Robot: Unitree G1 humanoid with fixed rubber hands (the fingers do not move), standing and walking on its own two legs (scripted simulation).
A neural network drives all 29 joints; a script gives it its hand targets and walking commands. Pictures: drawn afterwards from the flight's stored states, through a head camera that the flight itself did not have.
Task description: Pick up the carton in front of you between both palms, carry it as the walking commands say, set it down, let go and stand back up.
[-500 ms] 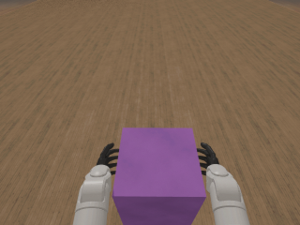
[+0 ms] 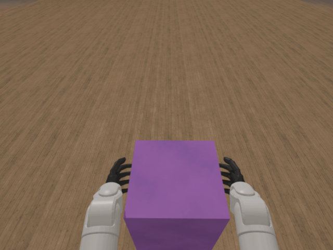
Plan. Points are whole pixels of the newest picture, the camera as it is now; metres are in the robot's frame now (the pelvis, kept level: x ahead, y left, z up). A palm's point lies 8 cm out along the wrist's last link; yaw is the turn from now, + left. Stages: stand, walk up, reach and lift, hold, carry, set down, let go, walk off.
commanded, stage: carry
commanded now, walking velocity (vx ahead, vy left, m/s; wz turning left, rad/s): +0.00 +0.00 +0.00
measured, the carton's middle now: (174, 197) +0.30 +0.00 -0.04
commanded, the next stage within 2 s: hold in 0.48 s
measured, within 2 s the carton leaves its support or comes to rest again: neither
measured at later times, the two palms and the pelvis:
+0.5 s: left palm (112, 192) +0.27 +0.15 +0.04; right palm (236, 191) +0.27 -0.15 +0.04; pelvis -0.01 +0.00 +0.00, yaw +0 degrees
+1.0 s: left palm (116, 194) +0.27 +0.14 +0.03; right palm (240, 196) +0.26 -0.16 +0.03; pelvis -0.06 +0.00 -0.01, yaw -3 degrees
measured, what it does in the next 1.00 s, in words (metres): shifts its weight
